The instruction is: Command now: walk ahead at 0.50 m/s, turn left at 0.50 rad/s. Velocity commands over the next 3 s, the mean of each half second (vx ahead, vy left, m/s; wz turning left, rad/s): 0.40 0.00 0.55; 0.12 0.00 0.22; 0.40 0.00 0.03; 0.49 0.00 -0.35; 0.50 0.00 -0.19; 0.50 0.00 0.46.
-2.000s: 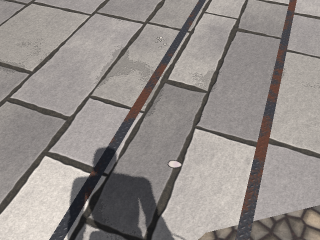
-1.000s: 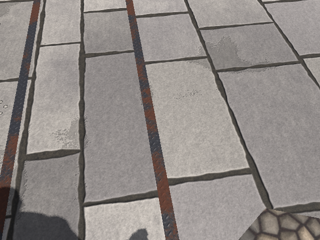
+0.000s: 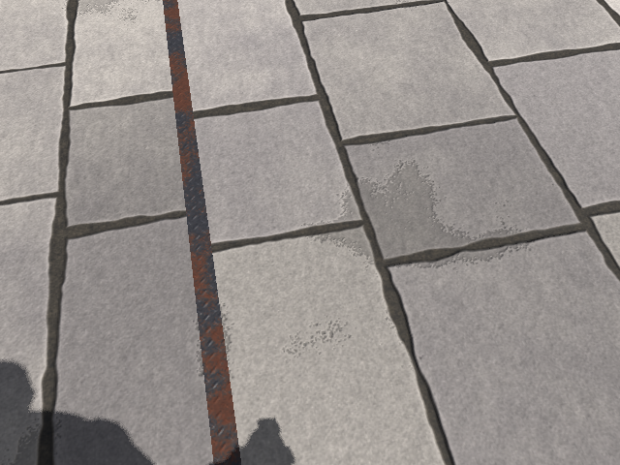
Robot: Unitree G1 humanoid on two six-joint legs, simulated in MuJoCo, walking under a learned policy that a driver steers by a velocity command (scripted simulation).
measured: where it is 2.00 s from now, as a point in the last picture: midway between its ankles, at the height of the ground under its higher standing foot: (262, 308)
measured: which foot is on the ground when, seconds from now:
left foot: down 0.00-0.42, up 0.44-0.78, down 0.80-1.00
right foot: up 0.00-0.40, down 0.42-0.86, up 0.88-1.00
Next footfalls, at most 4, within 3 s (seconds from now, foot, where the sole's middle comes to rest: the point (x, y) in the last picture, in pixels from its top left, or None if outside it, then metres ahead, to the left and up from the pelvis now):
0.42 right None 0.44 -0.08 -0.75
0.80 left None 0.31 0.13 -0.75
1.14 right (366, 453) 0.46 -0.07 -0.75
1.62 left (207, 346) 0.69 0.28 -0.75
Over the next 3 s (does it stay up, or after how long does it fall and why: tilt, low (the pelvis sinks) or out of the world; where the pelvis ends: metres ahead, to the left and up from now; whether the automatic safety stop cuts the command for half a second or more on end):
stays up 1.31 0.29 0.03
